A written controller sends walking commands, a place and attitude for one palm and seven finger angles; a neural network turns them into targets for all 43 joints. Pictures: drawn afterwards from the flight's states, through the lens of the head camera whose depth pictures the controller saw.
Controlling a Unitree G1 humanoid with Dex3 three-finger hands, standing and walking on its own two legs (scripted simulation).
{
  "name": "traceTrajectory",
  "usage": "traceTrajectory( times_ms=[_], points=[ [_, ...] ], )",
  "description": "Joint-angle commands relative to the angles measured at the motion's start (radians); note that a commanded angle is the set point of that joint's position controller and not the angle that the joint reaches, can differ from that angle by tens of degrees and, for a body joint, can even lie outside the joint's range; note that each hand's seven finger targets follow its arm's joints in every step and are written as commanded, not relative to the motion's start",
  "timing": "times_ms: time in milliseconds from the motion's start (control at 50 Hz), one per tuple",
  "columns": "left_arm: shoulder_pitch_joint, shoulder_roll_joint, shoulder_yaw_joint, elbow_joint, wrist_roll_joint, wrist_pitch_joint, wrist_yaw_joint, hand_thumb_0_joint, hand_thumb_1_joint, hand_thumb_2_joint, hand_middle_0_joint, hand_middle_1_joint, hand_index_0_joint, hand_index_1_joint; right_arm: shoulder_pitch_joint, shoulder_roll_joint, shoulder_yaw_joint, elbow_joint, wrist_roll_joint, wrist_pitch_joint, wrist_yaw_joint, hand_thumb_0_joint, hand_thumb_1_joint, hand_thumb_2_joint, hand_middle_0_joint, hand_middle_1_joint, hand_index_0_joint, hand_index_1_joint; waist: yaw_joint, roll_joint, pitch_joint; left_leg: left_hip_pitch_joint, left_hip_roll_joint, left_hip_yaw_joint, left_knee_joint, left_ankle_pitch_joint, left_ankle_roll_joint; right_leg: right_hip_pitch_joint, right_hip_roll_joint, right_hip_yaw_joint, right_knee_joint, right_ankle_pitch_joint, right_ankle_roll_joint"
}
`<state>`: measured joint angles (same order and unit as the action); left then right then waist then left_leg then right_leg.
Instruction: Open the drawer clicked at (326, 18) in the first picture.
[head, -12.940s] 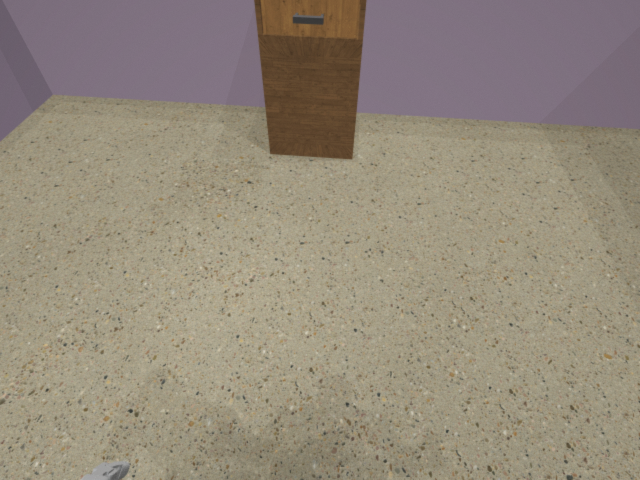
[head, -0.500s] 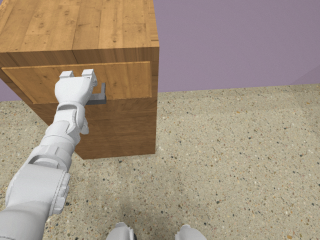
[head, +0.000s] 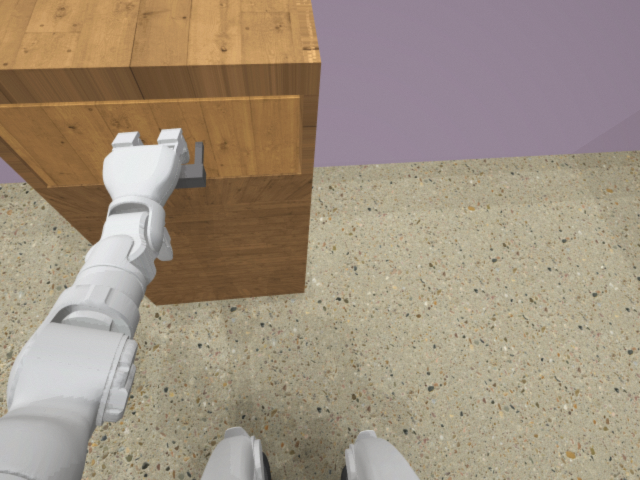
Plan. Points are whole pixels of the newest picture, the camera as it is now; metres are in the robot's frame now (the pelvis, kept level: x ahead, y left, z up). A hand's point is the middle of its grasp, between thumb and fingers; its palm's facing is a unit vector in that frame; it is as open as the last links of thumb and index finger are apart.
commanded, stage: lower the fingers behind the handle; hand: left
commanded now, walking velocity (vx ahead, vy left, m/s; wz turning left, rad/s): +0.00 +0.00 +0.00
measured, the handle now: (161, 164) +0.54 +0.18 +0.00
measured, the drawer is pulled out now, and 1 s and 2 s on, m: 0.00 0.00 0.04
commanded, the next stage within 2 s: close the thumb around the handle in 0.60 s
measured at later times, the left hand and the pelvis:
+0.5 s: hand (164, 205) +0.49 +0.18 -0.02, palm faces -0.07 -0.03 -1.00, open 13.9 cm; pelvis -0.01 +0.00 -0.01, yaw +0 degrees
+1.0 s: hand (162, 202) +0.49 +0.18 -0.02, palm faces -0.08 -0.04 -1.00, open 11.3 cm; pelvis -0.01 +0.00 -0.01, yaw +0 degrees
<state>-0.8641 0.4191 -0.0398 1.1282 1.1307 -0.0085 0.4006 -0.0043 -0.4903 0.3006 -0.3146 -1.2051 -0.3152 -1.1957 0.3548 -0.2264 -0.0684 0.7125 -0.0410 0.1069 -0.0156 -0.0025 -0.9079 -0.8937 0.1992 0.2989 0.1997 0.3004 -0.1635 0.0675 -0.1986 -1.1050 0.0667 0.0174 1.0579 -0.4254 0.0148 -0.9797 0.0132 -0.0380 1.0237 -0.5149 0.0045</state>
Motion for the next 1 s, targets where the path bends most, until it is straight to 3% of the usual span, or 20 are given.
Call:
traceTrajectory(
  times_ms=[0,60,100,140,180,220,280,340,380,460,580,600,620,660,680,760,820,880,940,980],
  points=[
    [-0.421,0.147,0.006,-0.191,0.000,0.000,0.063,0.000,-0.500,0.300,-0.300,-1.200,-0.300,-1.200,0.168,-0.165,-0.061,-0.029,-0.009,-0.008,-0.003,0.000,-0.900,-0.900,0.200,0.300,0.200,0.300,-0.026,0.071,-0.471,0.543,-0.045,-0.031,-0.037,0.452,0.028,0.036,0.065,-0.025,-0.108,0.391,-0.036],
    [-0.444,0.159,0.016,-0.196,0.002,0.007,0.076,0.000,-0.500,0.300,-0.300,-1.200,-0.300,-1.200,0.173,-0.170,-0.061,-0.023,-0.011,-0.007,0.000,0.000,-0.900,-0.900,0.200,0.300,0.200,0.300,-0.028,0.070,-0.485,0.544,-0.040,-0.045,-0.031,0.452,0.025,0.011,0.064,-0.029,-0.093,0.376,-0.037],
    [-0.427,0.185,0.040,-0.197,0.004,0.013,0.084,0.000,-0.500,0.300,-0.300,-1.200,-0.300,-1.200,0.172,-0.171,-0.061,-0.023,-0.013,-0.004,0.002,0.000,-0.900,-0.900,0.200,0.300,0.200,0.300,-0.015,0.075,-0.493,0.537,-0.041,-0.040,-0.030,0.455,0.024,0.028,0.065,-0.030,-0.088,0.383,-0.039],
    [-0.434,0.160,0.027,-0.196,0.005,0.017,0.090,0.000,-0.500,0.300,-0.300,-1.200,-0.300,-1.200,0.170,-0.167,-0.060,-0.020,-0.015,-0.003,0.003,0.000,-0.900,-0.900,0.200,0.300,0.200,0.300,-0.023,0.056,-0.501,0.531,-0.041,-0.050,-0.022,0.459,0.024,0.018,0.064,-0.032,-0.080,0.381,-0.039],
    [-0.432,0.127,0.000,-0.165,0.008,0.030,0.097,0.000,-0.500,0.300,-0.300,-1.200,-0.300,-1.200,0.166,-0.167,-0.059,-0.019,-0.014,-0.004,0.007,0.000,-0.900,-0.900,0.200,0.300,0.200,0.300,-0.029,0.077,-0.455,0.513,-0.039,-0.048,-0.027,0.411,0.022,-0.016,0.065,-0.036,-0.083,0.337,-0.040],
    [-0.440,0.178,0.030,-0.172,0.005,0.043,0.101,0.000,-0.500,0.300,-0.300,-1.200,-0.300,-1.200,0.165,-0.172,-0.056,-0.023,-0.012,-0.002,0.004,0.000,-0.900,-0.900,0.200,0.300,0.200,0.300,-0.025,0.055,-0.469,0.498,-0.042,-0.041,-0.027,0.393,0.026,0.013,0.064,-0.030,-0.087,0.340,-0.038],
    [-0.441,0.204,0.045,-0.185,-0.001,0.050,0.092,0.000,-0.500,0.300,-0.300,-1.200,-0.300,-1.200,0.166,-0.173,-0.054,-0.026,-0.010,-0.001,0.001,0.000,-0.900,-0.900,0.200,0.300,0.200,0.300,-0.019,0.057,-0.510,0.510,-0.043,-0.037,-0.027,0.403,0.027,0.042,0.063,-0.026,-0.088,0.361,-0.035],
    [-0.443,0.173,0.017,-0.158,-0.008,0.055,0.078,0.000,-0.500,0.300,-0.300,-1.200,-0.300,-1.200,0.162,-0.168,-0.050,-0.026,-0.006,-0.002,-0.004,0.000,-0.900,-0.900,0.200,0.300,0.200,0.300,-0.034,0.033,-0.457,0.481,-0.044,-0.037,-0.038,0.367,0.030,0.038,0.062,-0.027,-0.101,0.340,-0.034],
    [-0.449,0.197,0.027,-0.171,-0.009,0.044,0.070,0.000,-0.500,0.300,-0.300,-1.200,-0.300,-1.200,0.160,-0.171,-0.049,-0.030,-0.003,-0.006,-0.008,0.000,-0.900,-0.900,0.200,0.300,0.200,0.300,-0.028,0.048,-0.463,0.474,-0.045,-0.033,-0.038,0.340,0.031,0.037,0.061,-0.022,-0.104,0.319,-0.034],
    [-0.448,0.151,-0.008,-0.159,-0.008,0.028,0.062,0.000,-0.500,0.300,-0.300,-1.200,-0.300,-1.200,0.162,-0.166,-0.048,-0.026,-0.002,-0.012,-0.011,0.000,-0.900,-0.900,0.200,0.300,0.200,0.300,-0.042,0.040,-0.434,0.474,-0.043,-0.041,-0.038,0.333,0.031,0.004,0.062,-0.027,-0.102,0.301,-0.035],
    [-0.476,0.182,0.010,-0.166,-0.004,0.021,0.077,0.000,-0.500,0.300,-0.300,-1.200,-0.300,-1.200,0.160,-0.170,-0.047,-0.027,-0.003,-0.019,-0.012,0.000,-0.900,-0.900,0.200,0.300,0.200,0.300,-0.040,0.064,-0.442,0.453,-0.046,-0.036,-0.027,0.310,0.032,-0.003,0.059,-0.022,-0.095,0.287,-0.036],
    [-0.450,0.197,0.023,-0.141,-0.005,0.029,0.080,0.000,-0.500,0.300,-0.300,-1.200,-0.300,-1.200,0.160,-0.170,-0.045,-0.028,-0.001,-0.017,-0.011,0.000,-0.900,-0.900,0.200,0.300,0.200,0.300,-0.032,0.039,-0.432,0.434,-0.049,-0.034,-0.029,0.302,0.033,0.011,0.060,-0.023,-0.096,0.285,-0.035],
    [-0.474,0.197,0.020,-0.164,-0.008,0.030,0.083,0.000,-0.500,0.300,-0.300,-1.200,-0.300,-1.200,0.159,-0.171,-0.044,-0.031,-0.002,-0.019,-0.011,0.000,-0.900,-0.900,0.200,0.300,0.200,0.300,-0.040,0.047,-0.449,0.433,-0.049,-0.029,-0.025,0.311,0.036,0.024,0.059,-0.018,-0.097,0.306,-0.033],
    [-0.472,0.209,0.031,-0.185,-0.008,0.030,0.083,0.000,-0.500,0.300,-0.300,-1.200,-0.300,-1.200,0.163,-0.171,-0.047,-0.033,-0.003,-0.019,-0.010,0.000,-0.900,-0.900,0.200,0.300,0.200,0.300,-0.027,0.071,-0.505,0.462,-0.049,-0.031,-0.020,0.342,0.033,0.035,0.059,-0.017,-0.088,0.327,-0.034],
    [-0.456,0.212,0.033,-0.169,-0.009,0.036,0.082,0.000,-0.500,0.300,-0.300,-1.200,-0.300,-1.200,0.162,-0.170,-0.046,-0.032,-0.001,-0.016,-0.010,0.000,-0.900,-0.900,0.200,0.300,0.200,0.300,-0.027,0.054,-0.487,0.452,-0.051,-0.027,-0.020,0.343,0.034,0.048,0.059,-0.017,-0.094,0.339,-0.033],
    [-0.447,0.184,0.013,-0.171,-0.015,0.041,0.070,0.000,-0.276,0.396,-0.316,-1.224,-0.316,-1.224,0.164,-0.169,-0.047,-0.030,0.000,-0.016,-0.010,0.000,-0.900,-0.900,0.200,0.300,0.200,0.300,-0.034,0.049,-0.490,0.454,-0.051,-0.025,-0.020,0.353,0.034,0.056,0.060,-0.016,-0.097,0.363,-0.030],
    [-0.460,0.213,0.022,-0.163,-0.019,0.040,0.060,0.000,-0.108,0.468,-0.328,-1.242,-0.328,-1.242,0.165,-0.171,-0.044,-0.026,0.003,-0.015,-0.015,0.000,-0.900,-0.900,0.200,0.300,0.200,0.300,-0.041,0.028,-0.457,0.426,-0.052,-0.020,-0.022,0.324,0.039,0.068,0.059,-0.010,-0.109,0.355,-0.027],
    [-0.440,0.230,0.036,-0.166,-0.018,0.027,0.049,0.000,0.060,0.540,-0.340,-1.260,-0.340,-1.260,0.167,-0.172,-0.043,-0.027,0.002,-0.014,-0.019,0.000,-0.900,-0.900,0.200,0.300,0.200,0.300,-0.029,0.042,-0.469,0.435,-0.051,-0.022,-0.022,0.348,0.036,0.069,0.058,-0.012,-0.098,0.374,-0.030],
    [-0.421,0.195,0.023,-0.178,-0.023,0.012,0.044,0.000,0.228,0.612,-0.352,-1.278,-0.352,-1.278,0.166,-0.166,-0.047,-0.025,0.000,-0.017,-0.014,0.000,-0.900,-0.900,0.200,0.300,0.200,0.300,-0.028,0.049,-0.471,0.454,-0.051,-0.021,-0.019,0.374,0.036,0.067,0.059,-0.014,-0.097,0.390,-0.031],
    [-0.410,0.219,0.041,-0.190,-0.018,0.002,0.047,0.000,0.340,0.660,-0.360,-1.290,-0.360,-1.290,0.167,-0.169,-0.048,-0.027,-0.001,-0.014,-0.015,0.000,-0.900,-0.900,0.200,0.300,0.200,0.300,-0.020,0.049,-0.483,0.452,-0.050,-0.020,-0.015,0.381,0.035,0.071,0.059,-0.012,-0.093,0.399,-0.031]
  ],
)
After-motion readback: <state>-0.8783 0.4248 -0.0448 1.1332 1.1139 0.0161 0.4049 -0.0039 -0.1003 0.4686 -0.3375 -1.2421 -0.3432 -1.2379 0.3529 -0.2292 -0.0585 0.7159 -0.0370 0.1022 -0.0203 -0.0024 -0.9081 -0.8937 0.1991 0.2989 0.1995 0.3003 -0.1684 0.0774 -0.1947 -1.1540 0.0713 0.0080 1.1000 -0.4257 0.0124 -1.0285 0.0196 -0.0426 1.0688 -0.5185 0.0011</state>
